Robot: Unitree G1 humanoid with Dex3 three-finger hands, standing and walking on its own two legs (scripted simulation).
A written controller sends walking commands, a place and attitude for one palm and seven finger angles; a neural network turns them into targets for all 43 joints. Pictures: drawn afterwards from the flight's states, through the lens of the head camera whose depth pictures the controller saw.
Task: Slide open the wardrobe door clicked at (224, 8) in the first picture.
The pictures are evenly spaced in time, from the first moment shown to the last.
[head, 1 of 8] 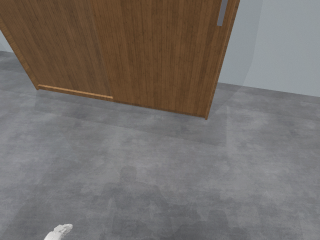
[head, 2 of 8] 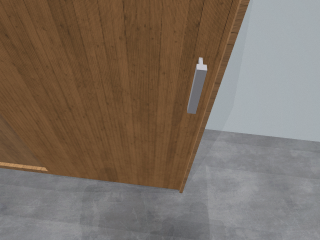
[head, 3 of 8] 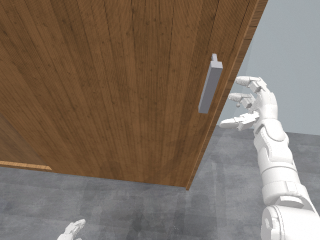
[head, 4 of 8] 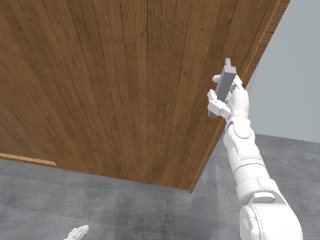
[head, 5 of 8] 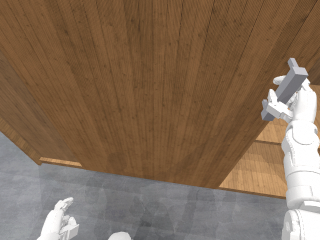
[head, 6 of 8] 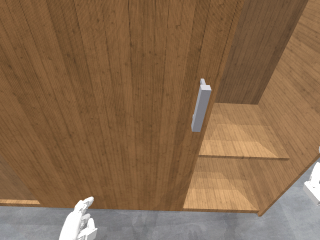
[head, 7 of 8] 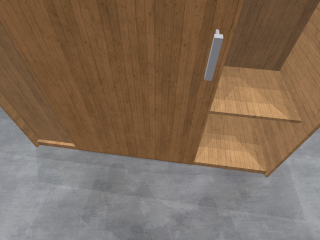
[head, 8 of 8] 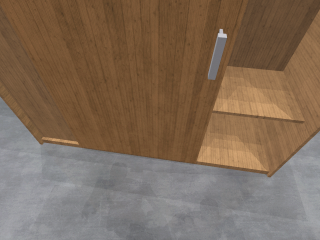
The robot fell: no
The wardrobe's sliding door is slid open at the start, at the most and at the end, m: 0.00 0.50 0.50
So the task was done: yes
